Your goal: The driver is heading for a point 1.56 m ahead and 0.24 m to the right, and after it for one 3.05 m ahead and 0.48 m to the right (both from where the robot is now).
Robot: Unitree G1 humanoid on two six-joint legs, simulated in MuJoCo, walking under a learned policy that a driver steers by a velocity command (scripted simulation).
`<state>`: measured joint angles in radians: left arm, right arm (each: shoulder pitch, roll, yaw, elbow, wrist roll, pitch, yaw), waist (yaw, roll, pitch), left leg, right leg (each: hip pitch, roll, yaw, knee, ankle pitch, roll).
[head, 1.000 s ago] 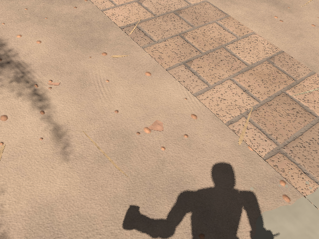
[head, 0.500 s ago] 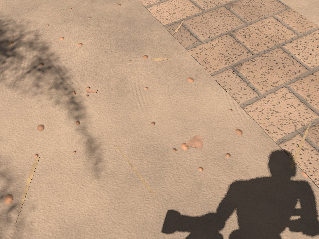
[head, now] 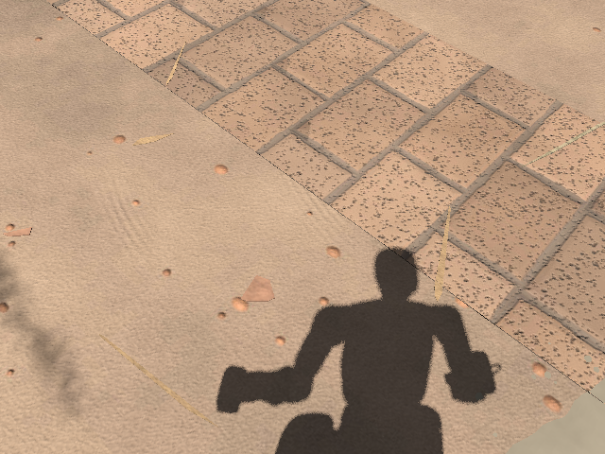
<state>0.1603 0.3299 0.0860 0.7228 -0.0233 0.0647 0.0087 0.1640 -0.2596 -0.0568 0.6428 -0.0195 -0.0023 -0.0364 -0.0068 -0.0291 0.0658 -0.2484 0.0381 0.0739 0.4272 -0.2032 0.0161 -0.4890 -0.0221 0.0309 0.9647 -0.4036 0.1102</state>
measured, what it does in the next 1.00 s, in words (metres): walks ahead, turning right: right foot, then left foot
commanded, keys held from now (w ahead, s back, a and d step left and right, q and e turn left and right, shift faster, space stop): e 0.24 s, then w+e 0.24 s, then w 0.52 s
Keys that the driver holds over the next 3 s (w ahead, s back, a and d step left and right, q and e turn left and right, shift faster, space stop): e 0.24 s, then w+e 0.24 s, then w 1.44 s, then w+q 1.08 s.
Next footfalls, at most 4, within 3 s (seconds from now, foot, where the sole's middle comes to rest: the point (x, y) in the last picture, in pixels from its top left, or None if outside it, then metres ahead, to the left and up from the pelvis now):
0.14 right None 0.04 -0.14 -0.78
0.64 left None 0.22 0.04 -0.78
1.10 right None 0.42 -0.31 -0.78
1.62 left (386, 308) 0.79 -0.21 -0.78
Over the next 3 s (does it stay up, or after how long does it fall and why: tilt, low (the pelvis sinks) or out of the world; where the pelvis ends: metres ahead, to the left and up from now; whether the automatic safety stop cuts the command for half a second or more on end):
stays up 1.28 -0.38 0.01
